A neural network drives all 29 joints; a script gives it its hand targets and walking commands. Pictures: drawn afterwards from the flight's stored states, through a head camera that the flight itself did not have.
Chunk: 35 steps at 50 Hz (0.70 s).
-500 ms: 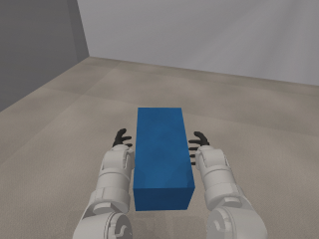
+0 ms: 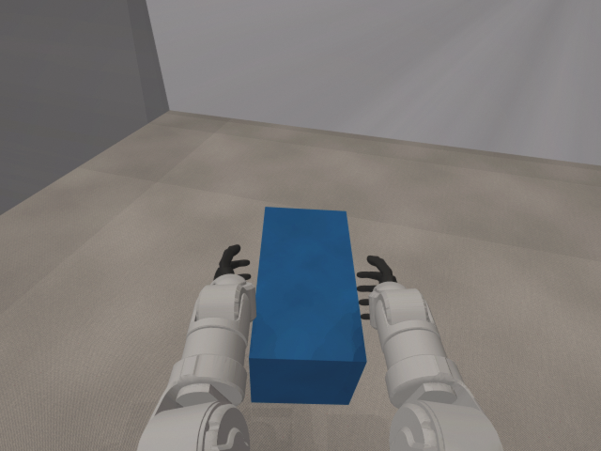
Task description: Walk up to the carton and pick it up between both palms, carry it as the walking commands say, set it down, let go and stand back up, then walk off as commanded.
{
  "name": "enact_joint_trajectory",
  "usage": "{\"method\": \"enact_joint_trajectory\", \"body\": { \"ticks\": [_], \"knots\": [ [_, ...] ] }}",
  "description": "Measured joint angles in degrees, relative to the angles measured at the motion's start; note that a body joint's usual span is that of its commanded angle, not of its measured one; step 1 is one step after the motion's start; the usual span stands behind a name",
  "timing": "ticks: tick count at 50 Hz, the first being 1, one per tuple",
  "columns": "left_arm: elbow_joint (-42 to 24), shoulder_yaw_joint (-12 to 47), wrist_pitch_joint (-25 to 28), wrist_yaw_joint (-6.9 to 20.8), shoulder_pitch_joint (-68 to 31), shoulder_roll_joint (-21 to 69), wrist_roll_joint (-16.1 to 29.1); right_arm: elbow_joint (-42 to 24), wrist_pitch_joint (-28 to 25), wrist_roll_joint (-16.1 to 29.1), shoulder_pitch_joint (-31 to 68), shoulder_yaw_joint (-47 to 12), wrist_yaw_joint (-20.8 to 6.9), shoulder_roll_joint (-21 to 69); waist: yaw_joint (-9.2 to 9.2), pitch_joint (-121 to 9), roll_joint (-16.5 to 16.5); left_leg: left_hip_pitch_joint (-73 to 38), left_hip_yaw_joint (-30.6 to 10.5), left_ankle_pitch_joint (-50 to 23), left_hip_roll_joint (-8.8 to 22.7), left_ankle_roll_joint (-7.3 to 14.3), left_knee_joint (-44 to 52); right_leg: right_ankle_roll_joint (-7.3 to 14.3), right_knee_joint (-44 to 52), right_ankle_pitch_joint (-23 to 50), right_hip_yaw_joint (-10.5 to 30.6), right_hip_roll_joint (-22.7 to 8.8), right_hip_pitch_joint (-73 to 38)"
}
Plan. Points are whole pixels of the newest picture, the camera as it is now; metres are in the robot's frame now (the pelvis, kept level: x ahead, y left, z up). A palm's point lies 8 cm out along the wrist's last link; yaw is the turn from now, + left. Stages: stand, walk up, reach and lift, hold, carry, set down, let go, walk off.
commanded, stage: hold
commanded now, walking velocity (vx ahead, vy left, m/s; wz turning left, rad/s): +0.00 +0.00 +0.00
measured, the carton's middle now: (303, 297) +0.39 +0.00 -0.01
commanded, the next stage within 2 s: carry in 0.88 s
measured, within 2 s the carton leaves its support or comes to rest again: neither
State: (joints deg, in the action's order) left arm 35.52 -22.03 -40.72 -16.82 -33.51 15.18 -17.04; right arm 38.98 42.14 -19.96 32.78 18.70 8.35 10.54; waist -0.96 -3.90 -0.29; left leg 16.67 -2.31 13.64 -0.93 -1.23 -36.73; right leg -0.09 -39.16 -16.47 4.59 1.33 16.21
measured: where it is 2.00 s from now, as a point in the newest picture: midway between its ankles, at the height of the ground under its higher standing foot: outside the picture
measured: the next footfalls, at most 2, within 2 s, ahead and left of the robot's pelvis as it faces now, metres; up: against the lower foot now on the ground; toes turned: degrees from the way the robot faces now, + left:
left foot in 1.90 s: -0.05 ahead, +0.14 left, +0.00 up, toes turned +2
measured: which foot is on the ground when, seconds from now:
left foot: down 0.00-1.00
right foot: down 0.00-1.00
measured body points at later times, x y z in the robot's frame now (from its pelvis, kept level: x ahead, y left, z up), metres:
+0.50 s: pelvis +0.00 +0.00 +0.00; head -0.07 -0.01 +0.44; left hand +0.33 +0.12 +0.08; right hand +0.33 -0.12 +0.06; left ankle +0.07 +0.13 -0.72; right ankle +0.06 -0.12 -0.72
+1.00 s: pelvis +0.00 +0.00 +0.00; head -0.07 -0.01 +0.44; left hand +0.33 +0.12 +0.08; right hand +0.33 -0.12 +0.06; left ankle +0.07 +0.13 -0.72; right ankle +0.06 -0.12 -0.72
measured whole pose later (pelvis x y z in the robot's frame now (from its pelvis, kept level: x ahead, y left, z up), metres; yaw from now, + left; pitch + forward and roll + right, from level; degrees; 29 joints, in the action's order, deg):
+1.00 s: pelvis +0.00 +0.00 +0.00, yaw +0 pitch -6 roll +1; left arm 33.6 -20.3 -41.2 -16.8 -33.4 15.1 -17.0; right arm 34.2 44.9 -16.9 31.4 14.5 10.2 9.8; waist -1.0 -4.1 -1.0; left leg 17.4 -2.4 13.6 -0.8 -1.2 -36.7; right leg -0.2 -39.1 -16.4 4.3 1.3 16.9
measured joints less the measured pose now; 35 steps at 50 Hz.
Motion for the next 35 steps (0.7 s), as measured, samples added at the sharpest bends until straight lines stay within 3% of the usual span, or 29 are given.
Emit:
{"method": "enact_joint_trajectory", "body": {
  "ticks": [35],
  "knots": [
    [0.0, 0.0, 0.4, 0.0, 0.1, 0.0, 0.0, -1.7, 0.7, 0.0, -0.8, -0.8, 0.2, 0.3, 0.00, -0.2, 0.0, 0.0, 0.0, 0.0, 0.0, 0.0, 0.0, 0.0, 0.0, 0.0, 0.0, 0.0, 0.0]
  ]
}}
